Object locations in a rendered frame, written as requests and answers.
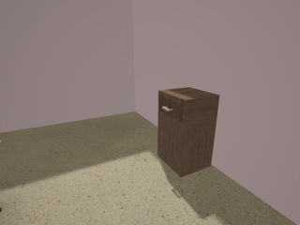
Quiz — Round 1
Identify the handle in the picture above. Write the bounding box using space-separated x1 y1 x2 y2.
162 106 173 112

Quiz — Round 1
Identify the drawer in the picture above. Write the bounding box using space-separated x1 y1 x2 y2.
159 96 184 123

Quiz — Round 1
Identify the cabinet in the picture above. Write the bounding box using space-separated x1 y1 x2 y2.
157 87 219 177

